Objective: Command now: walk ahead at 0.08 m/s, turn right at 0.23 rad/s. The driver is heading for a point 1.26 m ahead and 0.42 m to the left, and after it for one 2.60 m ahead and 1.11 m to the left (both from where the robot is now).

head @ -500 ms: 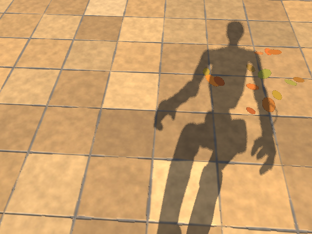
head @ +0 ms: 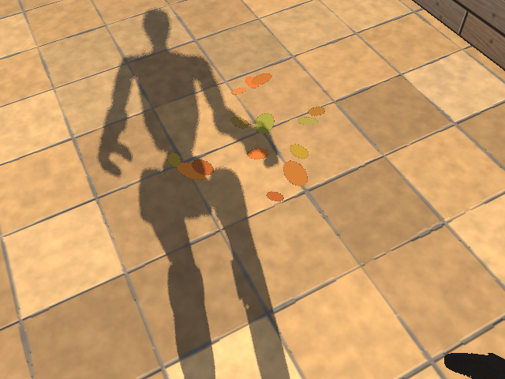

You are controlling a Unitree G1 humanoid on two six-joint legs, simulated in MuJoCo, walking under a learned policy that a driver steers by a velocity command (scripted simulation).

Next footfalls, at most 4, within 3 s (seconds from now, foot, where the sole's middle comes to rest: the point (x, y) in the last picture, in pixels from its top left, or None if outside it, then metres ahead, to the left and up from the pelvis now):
0.16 right None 0.08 -0.11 -0.76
0.58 left None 0.04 0.16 -0.76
0.96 right None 0.18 -0.02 -0.76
1.28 left None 0.04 0.17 -0.76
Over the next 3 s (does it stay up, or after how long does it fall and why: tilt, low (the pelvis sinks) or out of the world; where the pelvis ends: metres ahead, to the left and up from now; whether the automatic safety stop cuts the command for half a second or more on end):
stays up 0.98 0.26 0.02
